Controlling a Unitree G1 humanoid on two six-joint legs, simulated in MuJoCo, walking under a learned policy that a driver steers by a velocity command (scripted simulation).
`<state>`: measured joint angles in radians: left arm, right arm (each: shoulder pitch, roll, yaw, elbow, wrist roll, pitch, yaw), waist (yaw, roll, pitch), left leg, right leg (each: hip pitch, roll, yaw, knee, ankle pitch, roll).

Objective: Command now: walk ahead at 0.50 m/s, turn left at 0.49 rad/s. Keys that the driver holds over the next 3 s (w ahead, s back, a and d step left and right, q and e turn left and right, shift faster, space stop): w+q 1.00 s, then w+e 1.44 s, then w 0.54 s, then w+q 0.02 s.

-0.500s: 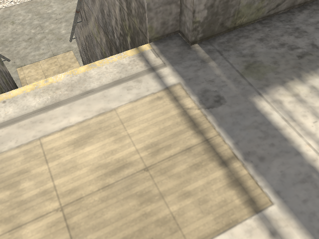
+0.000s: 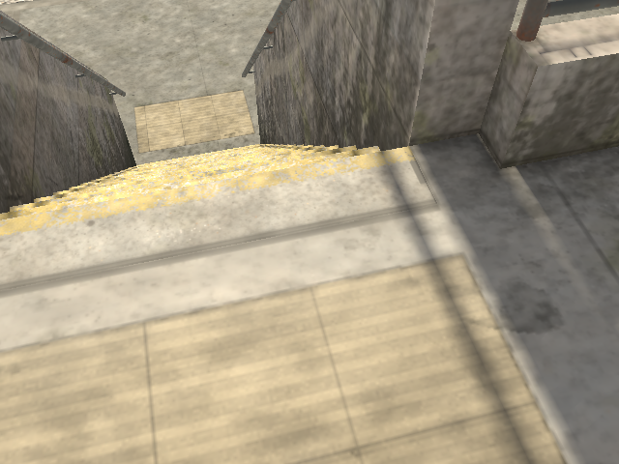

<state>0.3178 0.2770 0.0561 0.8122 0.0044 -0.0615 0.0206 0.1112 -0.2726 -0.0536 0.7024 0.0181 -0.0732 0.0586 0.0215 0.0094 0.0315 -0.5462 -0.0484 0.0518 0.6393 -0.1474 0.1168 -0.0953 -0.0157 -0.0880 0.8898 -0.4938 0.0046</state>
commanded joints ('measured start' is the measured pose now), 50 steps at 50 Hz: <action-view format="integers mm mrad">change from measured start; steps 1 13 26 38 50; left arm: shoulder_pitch -61 -281 -21 -50 -28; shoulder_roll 134 50 114 157 40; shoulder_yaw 9 -11 37 46 -37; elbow -154 -222 -181 -70 -61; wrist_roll -41 7 3 -1 76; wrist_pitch -90 -49 -54 -46 -80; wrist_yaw -31 -15 -21 -15 -121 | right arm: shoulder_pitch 322 200 174 -12 588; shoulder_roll -194 -166 -162 -49 -172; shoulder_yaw -65 -51 -34 -13 -58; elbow -8 -42 -95 -149 40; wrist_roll -5 9 4 5 -83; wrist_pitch -5 15 28 37 -28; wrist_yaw -24 -69 -70 -26 -22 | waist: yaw -156 -75 55 38 -262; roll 118 73 -75 -79 99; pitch -336 -62 -109 2 -302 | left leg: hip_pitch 919 253 -251 -173 1157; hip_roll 352 105 78 147 306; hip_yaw -753 -294 -203 -98 -828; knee -312 -364 667 198 -267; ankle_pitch -79 200 -243 155 -106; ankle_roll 274 115 -103 -122 279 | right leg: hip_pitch -734 -432 171 33 -798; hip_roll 26 -4 -321 -219 62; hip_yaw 230 125 584 46 148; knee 572 -231 -597 -714 381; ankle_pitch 2 534 132 578 -51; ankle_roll -17 68 -200 -166 -12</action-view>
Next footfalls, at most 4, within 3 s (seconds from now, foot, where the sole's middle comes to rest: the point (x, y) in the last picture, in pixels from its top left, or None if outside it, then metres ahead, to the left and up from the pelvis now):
0.44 right None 0.43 -0.09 -0.75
0.96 left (206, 398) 0.57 0.27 -0.75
1.48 right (218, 241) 0.99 0.29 -0.75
1.88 left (127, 230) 1.02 0.54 -0.75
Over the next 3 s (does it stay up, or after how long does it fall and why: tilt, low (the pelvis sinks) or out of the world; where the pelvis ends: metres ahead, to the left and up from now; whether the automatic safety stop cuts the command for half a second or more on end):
stays up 1.38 0.41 -0.30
